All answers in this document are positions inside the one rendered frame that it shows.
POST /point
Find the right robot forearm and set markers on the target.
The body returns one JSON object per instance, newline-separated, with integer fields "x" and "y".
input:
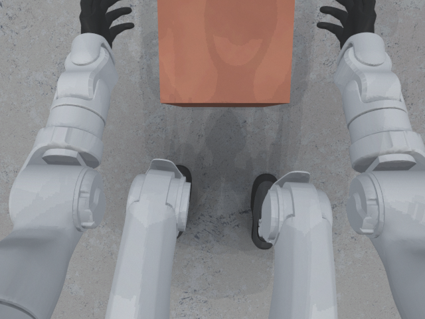
{"x": 377, "y": 119}

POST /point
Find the robot shin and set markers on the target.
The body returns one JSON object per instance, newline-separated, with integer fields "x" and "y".
{"x": 299, "y": 177}
{"x": 137, "y": 184}

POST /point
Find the left robot forearm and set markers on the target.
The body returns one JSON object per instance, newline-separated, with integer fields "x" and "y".
{"x": 73, "y": 132}

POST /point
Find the robot right hand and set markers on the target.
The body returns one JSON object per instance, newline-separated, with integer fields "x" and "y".
{"x": 359, "y": 18}

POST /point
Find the robot left upper arm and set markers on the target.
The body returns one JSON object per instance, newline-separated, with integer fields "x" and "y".
{"x": 51, "y": 207}

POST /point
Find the robot right upper arm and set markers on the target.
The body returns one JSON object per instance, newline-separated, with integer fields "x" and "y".
{"x": 389, "y": 208}

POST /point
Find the robot left shin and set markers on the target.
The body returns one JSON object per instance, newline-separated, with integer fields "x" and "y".
{"x": 137, "y": 184}

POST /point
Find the robot left hand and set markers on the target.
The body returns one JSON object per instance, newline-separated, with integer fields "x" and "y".
{"x": 94, "y": 18}

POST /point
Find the robot right shin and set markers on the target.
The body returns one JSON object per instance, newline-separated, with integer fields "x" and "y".
{"x": 299, "y": 177}

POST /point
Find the carton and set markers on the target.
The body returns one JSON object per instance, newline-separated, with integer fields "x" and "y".
{"x": 225, "y": 53}

